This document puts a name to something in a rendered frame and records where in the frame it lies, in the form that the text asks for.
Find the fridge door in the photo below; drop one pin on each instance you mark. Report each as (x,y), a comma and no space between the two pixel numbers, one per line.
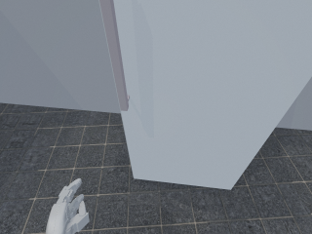
(209,81)

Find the handle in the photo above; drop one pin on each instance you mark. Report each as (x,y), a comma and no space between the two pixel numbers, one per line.
(112,36)

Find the left robot hand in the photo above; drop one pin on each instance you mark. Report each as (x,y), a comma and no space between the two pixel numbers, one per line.
(63,217)

